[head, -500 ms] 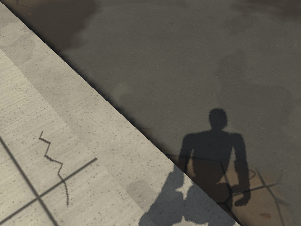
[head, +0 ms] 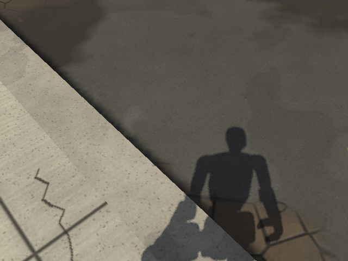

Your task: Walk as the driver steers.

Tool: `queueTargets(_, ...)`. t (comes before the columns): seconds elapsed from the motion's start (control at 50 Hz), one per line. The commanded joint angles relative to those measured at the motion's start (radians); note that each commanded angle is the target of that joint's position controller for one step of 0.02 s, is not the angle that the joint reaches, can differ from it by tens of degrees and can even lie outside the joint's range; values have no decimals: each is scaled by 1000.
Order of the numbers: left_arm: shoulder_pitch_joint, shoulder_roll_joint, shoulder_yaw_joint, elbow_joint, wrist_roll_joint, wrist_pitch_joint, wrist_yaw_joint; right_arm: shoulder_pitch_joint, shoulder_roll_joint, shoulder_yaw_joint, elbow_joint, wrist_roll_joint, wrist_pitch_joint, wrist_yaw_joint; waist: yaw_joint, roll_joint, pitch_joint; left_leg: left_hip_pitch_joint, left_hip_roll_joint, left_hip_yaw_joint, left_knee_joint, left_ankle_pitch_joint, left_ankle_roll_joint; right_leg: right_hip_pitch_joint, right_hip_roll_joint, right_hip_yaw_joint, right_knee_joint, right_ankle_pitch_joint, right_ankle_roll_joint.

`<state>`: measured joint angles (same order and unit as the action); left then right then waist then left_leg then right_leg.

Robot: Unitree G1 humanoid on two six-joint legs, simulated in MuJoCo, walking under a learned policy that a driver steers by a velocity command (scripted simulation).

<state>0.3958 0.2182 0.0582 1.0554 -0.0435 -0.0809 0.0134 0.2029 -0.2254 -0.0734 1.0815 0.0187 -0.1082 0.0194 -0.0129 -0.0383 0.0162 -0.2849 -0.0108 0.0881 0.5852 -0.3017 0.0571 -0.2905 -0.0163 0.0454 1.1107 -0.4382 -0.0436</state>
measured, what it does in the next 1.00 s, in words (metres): walks ahead, turning right: right foot, then left foot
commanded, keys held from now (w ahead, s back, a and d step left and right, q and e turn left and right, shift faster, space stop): w+e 0.62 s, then w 0.06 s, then q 0.32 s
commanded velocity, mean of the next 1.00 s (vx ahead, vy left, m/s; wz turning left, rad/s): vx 0.40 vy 0.00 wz -0.27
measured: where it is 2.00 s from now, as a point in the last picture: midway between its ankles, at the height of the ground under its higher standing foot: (226, 241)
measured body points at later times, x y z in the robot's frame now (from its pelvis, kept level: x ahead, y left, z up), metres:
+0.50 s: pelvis +0.27 -0.06 -0.03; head +0.29 -0.06 +0.42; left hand +0.51 +0.11 -0.14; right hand +0.10 -0.23 -0.17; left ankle +0.02 +0.09 -0.72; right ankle +0.38 -0.19 -0.73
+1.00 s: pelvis +0.55 -0.13 -0.02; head +0.57 -0.13 +0.43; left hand +0.74 +0.08 -0.14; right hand +0.53 -0.39 -0.14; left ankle +0.65 -0.06 -0.73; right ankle +0.44 -0.22 -0.65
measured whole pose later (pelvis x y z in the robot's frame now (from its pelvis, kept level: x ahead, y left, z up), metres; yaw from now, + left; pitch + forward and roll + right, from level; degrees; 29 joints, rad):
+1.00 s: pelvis +0.55 -0.13 -0.02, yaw -17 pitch +1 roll +0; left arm 0.19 0.24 0.05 0.85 0.05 -0.11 -0.04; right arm 0.30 -0.24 -0.03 0.89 -0.05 -0.14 0.04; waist -0.02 -0.01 0.03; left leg -0.48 -0.04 0.02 0.68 -0.23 0.06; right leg -0.47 0.11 0.09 1.26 -0.55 -0.01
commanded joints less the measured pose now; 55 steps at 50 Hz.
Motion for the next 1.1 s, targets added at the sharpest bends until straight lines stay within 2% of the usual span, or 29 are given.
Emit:
queueTargets(0.02, -95, 63, 18, -109, -9, -37, 0, 86, -76, 12, -9, -12, -15, 8, -25, 88, 53, 263, 321, -443, -416, -48, 145, -466, -94, 54, 163, 163, -62)
queueTargets(0.12, -128, 43, 35, -117, -3, 12, -9, 158, -83, 22, 18, -34, -13, -17, 0, 89, 83, 204, 245, -169, -461, 238, 99, -453, -104, 58, 13, 305, -37)
queueTargets(0.14, -135, -95, -20, -109, 149, 3, -62, 303, 39, 60, 47, -189, -43, -12, -47, 57, 122, 263, 291, -163, -472, 277, 199, -549, -80, 131, 27, 474, -76)
queueTargets(0.16, -156, -70, -11, -110, 144, -1, -78, 340, 38, 63, 66, -198, -51, -1, -40, 49, 141, 324, 313, -145, -481, 345, 218, -642, -72, 170, -26, 511, -89)
queueTargets(0.2, -242, 7, -1, -138, 110, -4, -83, 275, 28, 76, 29, -162, -57, 18, -20, 60, 94, 309, 265, -41, -491, 444, 207, -609, -60, 122, -133, 562, -87)
queueTargets(0.24, -311, 12, -11, -163, 109, 11, -86, 268, 23, 89, 13, -138, -51, 24, -9, 89, 75, 272, 252, 34, -512, 522, 186, -548, -76, 38, -198, 589, -58)
queueTargets(0.3, -390, -7, -31, -199, 99, 33, -92, 348, 8, 95, 26, -138, -42, 23, -21, 87, 99, 303, 263, 91, -513, 626, 165, -532, -86, -21, -292, 590, -40)
queueTargets(0.4, -500, 24, -21, -244, 93, 34, -100, 436, -36, 76, 41, -130, -21, 19, -25, 121, 121, 490, 291, 138, -460, 717, 130, -502, -25, -77, -455, 422, -74)
queueTargets(0.48, -322, 90, 15, -216, 60, 6, -76, 405, -117, 40, 5, -144, -3, 6, 97, 176, 24, 415, 300, 215, -151, 1270, 72, -115, 117, -166, -463, 370, -120)
queueTargets(0.5, -83, 136, 34, -145, 51, -6, -57, 447, -82, 53, -9, -164, -10, 5, 134, 124, -135, 141, 265, 206, 137, 1181, 4, 320, 114, -97, -315, 497, -189)
queueTargets(0.52, 200, 166, 44, -72, 53, -11, -41, 495, -31, 88, -48, -181, -24, 32, 205, -12, -350, -315, 168, 122, 457, 656, -103, 859, -50, 275, -405, 387, -339)
queueTargets(0.54, 415, 163, 34, 15, 85, 2, -40, 351, -83, 67, -78, -129, -16, 77, 268, -24, -420, -438, -23, 24, 840, -244, -106, 945, -228, 635, -658, 438, -413)
queueTargets(0.56, 387, 202, 62, 42, 110, -30, -37, 174, -42, 63, -154, -82, -18, 74, 276, 30, -196, -633, 2, -156, 914, -209, -48, 822, -212, 590, -718, 339, -319)
queueTargets(0.58, 207, 195, 66, 11, 89, -51, -33, 59, -56, 64, -191, -85, -28, 51, 241, 20, -19, -647, 70, -207, 926, -136, -30, 528, -187, 503, -735, 303, -289)
queueTargets(0.62, -3, 37, 5, -23, 82, -63, -45, 115, 13, 80, -216, -116, -17, 3, 80, 34, -18, -393, 125, -230, 815, -31, 17, 117, -157, 397, -793, 284, -296)
queueTargets(0.64, -80, 6, -13, -52, 80, -63, -52, 164, 55, 88, -213, -114, 2, -8, 14, 31, 9, -302, 145, -222, 800, -35, 16, -71, -149, 369, -834, 295, -296)
queueTargets(0.66, -119, -8, -22, -73, 76, -68, -58, 189, 37, 84, -218, -107, 20, -10, -23, 27, 34, -292, 145, -200, 780, -66, 6, -175, -142, 353, -871, 281, -300)
queueTargets(0.72, -164, 47, -14, -125, 97, -99, -60, 152, -18, 76, -243, -89, 20, -6, -32, 53, 12, -226, 160, -125, 501, 143, -50, -301, -70, 173, -847, 577, -247)
queueTargets(0.76, -97, 106, 9, -111, 84, -109, -50, 51, -8, 89, -273, -80, 19, 14, 7, 45, -4, -117, 129, -60, 237, 339, -74, -311, 3, 64, -805, 738, -188)
queueTargets(0.82, 11, 124, 15, -84, 81, -87, -76, -5, -61, 72, -276, -78, 31, 42, 35, -14, -5, -115, 75, -44, 156, 399, -78, -163, -65, 101, -734, 819, -185)
queueTargets(0.86, -107, 126, 11, -136, 116, -79, -75, 194, -129, 36, -214, -92, 6, 41, -53, -10, -61, -60, 66, -63, 310, 375, -67, -74, -108, 93, -599, 977, -140)
queueTargets(0.9, -305, 170, 19, -212, 96, -85, -72, 442, -208, -15, -135, -72, -24, 20, -198, 63, -98, 290, -8, -23, 203, 322, -27, -220, -28, 21, -310, 1047, -66)
queueTargets(0.92, -295, 141, 18, -236, 80, -91, -86, 563, -228, -23, -109, -72, -37, 7, -243, 234, -164, 409, 34, -107, 22, 681, 113, -244, 108, -16, 103, 680, -23)
queueTargets(0.94, -1, -22, -12, -221, 104, -77, -96, 399, -216, 10, -185, -66, -44, 18, -7, 360, -354, 531, 337, -586, -106, 1037, 428, -400, 196, 9, 329, -261, 52)
queueTargets(0.96, -52, 43, 0, -262, 72, -46, -72, 256, -211, 3, -227, -94, -56, 23, -6, 113, -219, 341, 387, -706, -174, 944, 430, -435, 140, 124, 336, -228, 35)
queueTargets(0.98, -130, 100, 8, -306, 78, -23, -35, 133, -175, 4, -261, -71, -59, 22, 6, 115, -113, 202, 400, -727, -191, 649, 411, -518, 76, 145, 342, -194, 50)
queueTargets(1.0, -147, 158, 24, -309, 99, 4, 0, 50, -92, 29, -280, -49, -48, 14, 39, 16, -151, 83, 339, -675, -219, 510, 363, -440, 16, 142, 297, -126, 67)
queueTargets(1.04, -88, 56, -16, -316, 158, 26, 23, 3, -46, 55, -292, -68, -31, -4, 93, 26, -120, -164, 219, -499, -214, 536, 305, -249, -31, 110, 204, 6, 118)
queueTargets(1.1, -42, 77, -17, -361, 137, 23, -7, 12, -110, 45, -336, -83, -45, -18, 96, 72, -126, -323, 87, -284, -146, 690, 240, -91, 18, -16, 233, 270, 123)
Next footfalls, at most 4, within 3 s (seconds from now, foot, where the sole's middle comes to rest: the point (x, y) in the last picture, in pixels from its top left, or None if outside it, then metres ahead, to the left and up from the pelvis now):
0.48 right None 0.42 -0.20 -0.77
0.90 left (190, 216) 0.69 -0.08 -0.77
1.42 right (251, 239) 0.66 -0.35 -0.91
1.94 left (189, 236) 0.61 -0.07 -0.77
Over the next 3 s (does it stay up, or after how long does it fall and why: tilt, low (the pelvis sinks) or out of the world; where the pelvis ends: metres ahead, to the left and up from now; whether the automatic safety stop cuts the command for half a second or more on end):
stays up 0.69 -0.08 -0.06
